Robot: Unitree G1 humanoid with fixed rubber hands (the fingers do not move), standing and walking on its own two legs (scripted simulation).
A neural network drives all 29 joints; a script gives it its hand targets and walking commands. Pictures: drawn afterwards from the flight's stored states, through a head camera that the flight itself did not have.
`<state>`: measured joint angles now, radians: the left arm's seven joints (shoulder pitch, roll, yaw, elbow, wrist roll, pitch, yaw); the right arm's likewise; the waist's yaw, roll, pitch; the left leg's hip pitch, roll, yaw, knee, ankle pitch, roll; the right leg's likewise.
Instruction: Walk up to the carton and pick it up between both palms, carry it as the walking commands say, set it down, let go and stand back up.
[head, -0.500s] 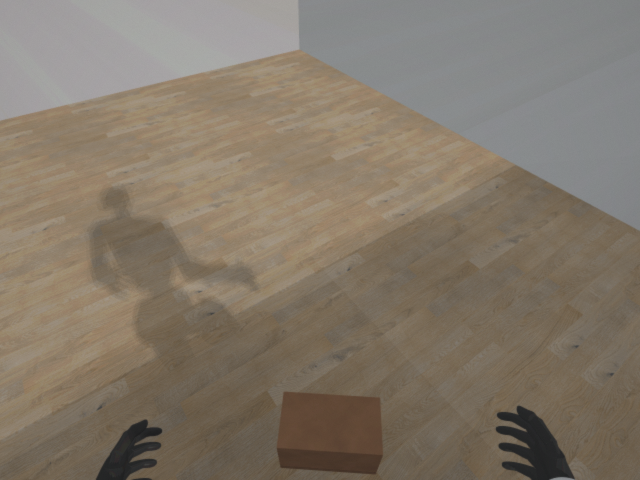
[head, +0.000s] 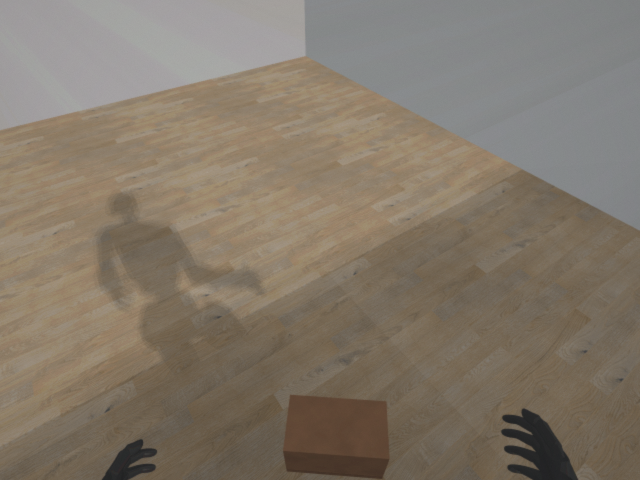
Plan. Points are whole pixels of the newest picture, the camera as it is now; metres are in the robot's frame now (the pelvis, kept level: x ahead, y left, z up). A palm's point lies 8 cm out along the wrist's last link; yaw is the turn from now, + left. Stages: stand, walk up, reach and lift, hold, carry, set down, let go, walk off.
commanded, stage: stand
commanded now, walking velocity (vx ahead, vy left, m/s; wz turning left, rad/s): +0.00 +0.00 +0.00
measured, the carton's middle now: (336, 436) +0.42 -0.03 -0.68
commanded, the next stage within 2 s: none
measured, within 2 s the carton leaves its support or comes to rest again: neither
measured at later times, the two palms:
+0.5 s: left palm out of the picture +0.10 +0.28 -0.08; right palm out of the picture +0.12 -0.27 -0.06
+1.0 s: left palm out of the picture +0.10 +0.29 -0.08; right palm out of the picture +0.11 -0.28 -0.07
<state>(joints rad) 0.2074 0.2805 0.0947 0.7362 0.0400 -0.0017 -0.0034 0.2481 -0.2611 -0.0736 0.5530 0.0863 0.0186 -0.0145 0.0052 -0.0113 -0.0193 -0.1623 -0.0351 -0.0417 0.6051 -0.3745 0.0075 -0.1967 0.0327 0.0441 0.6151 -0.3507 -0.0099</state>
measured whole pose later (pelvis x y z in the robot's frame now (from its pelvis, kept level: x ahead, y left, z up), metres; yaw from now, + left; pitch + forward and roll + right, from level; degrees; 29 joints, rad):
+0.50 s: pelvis -0.02 +0.00 +0.00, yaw +0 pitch -5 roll +0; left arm 0.21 0.30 0.09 0.78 0.04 -0.03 0.00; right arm 0.28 -0.28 -0.07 0.59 0.09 0.00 -0.01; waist 0.01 -0.01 -0.02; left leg -0.16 -0.04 -0.04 0.59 -0.34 0.01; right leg -0.20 0.03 0.04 0.61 -0.33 -0.01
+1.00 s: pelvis -0.02 +0.00 +0.00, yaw +0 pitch -5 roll +1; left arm 0.21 0.30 0.09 0.81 0.03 -0.03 0.00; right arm 0.28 -0.29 -0.07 0.63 0.09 -0.01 -0.01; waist 0.01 -0.01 -0.01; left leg -0.15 -0.04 -0.04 0.58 -0.34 0.01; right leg -0.20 0.03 0.04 0.61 -0.32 -0.01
